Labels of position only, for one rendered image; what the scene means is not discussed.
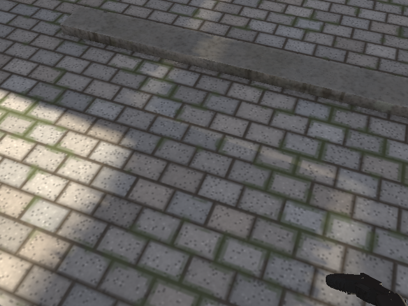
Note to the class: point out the robot right hand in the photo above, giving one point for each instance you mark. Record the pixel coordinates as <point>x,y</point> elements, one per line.
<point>366,288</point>

